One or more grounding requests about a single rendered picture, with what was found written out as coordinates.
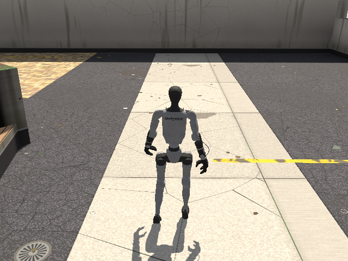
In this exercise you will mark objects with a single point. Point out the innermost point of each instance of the robot foot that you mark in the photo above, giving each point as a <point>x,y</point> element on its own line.
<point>184,213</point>
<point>156,219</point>

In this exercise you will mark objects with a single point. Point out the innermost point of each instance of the left robot foot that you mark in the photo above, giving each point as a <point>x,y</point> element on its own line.
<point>156,219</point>

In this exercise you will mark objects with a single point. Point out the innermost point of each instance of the robot right forearm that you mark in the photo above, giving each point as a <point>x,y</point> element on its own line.
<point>200,148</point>

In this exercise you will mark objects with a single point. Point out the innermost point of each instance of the robot left hand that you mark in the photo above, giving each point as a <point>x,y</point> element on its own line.
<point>147,150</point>

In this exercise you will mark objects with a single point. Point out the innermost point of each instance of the right robot upper arm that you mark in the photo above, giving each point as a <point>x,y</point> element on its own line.
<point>193,124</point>

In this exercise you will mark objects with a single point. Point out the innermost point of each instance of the left robot upper arm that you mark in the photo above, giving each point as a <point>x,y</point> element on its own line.
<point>154,122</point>

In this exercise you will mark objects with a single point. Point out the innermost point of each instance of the robot right hand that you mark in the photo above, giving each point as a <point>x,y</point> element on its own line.
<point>205,165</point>

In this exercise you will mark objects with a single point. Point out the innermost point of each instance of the robot left forearm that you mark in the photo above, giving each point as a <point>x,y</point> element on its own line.
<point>149,140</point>

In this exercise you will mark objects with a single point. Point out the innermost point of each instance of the right robot foot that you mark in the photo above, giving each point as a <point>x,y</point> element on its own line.
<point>184,213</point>

